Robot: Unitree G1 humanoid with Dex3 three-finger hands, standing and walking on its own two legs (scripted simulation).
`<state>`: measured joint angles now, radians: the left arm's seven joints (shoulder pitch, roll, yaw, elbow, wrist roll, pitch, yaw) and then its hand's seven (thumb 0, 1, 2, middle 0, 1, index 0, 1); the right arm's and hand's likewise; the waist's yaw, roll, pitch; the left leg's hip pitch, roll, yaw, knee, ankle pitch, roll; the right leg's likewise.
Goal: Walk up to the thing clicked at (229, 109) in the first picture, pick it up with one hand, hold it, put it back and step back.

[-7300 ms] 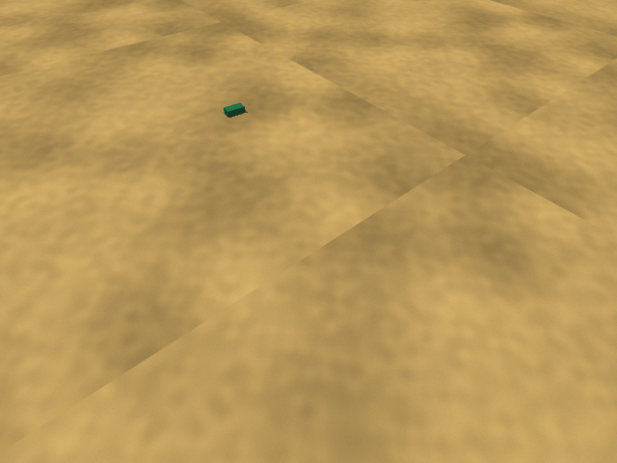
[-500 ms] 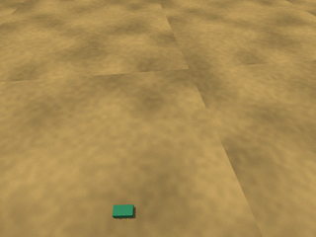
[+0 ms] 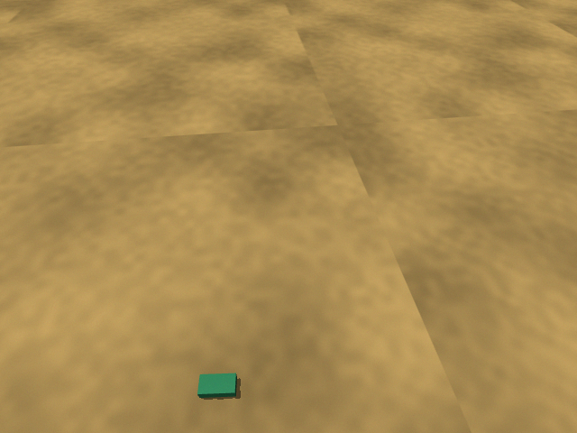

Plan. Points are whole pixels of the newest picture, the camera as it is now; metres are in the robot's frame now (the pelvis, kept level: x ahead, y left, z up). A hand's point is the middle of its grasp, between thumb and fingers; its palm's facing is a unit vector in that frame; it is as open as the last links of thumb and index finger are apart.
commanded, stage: stand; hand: left
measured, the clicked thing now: (217, 385) +0.42 +0.22 -0.76
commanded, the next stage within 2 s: none
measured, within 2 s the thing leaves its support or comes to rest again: neither
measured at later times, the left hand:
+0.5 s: hand out of the picture +0.07 +0.25 -0.16, palm faces -0.03 -0.94 -0.34, open 7.4 cm
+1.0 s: hand out of the picture +0.07 +0.25 -0.16, palm faces -0.04 -0.94 -0.34, open 7.4 cm
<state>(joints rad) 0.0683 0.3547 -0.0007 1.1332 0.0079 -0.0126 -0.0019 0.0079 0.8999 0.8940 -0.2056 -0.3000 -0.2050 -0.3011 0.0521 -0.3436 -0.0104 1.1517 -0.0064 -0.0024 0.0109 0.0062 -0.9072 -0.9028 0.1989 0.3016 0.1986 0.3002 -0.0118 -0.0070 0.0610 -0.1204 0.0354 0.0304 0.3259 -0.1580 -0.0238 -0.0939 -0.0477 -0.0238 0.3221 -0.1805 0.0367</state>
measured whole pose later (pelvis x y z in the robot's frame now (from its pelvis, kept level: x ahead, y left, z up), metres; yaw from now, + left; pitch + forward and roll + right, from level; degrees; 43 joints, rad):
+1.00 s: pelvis +0.00 -0.01 +0.00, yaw +0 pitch -3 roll +0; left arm 0.11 0.36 -0.01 1.13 0.01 -0.01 -0.01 0.01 0.90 0.89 -0.21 -0.30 -0.21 -0.30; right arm 0.10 -0.35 0.00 1.16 -0.01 -0.01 0.01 0.01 -0.91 -0.90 0.20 0.30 0.20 0.30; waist 0.00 -0.01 0.05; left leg -0.12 0.05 0.03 0.32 -0.15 -0.03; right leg -0.10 -0.04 -0.02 0.33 -0.18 0.03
